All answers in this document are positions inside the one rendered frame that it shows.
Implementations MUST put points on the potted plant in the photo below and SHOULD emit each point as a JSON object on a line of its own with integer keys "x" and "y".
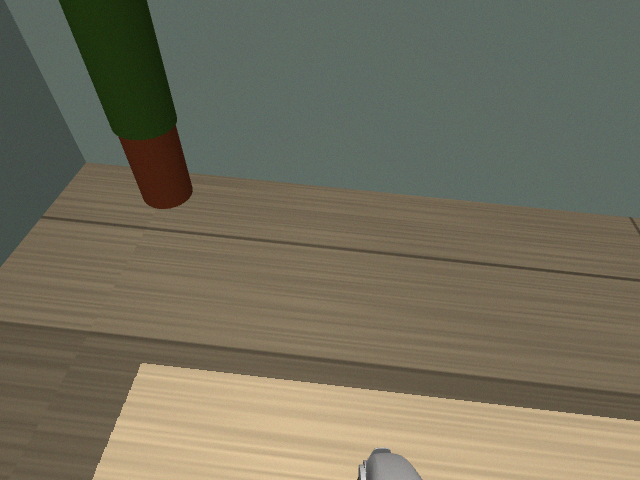
{"x": 118, "y": 44}

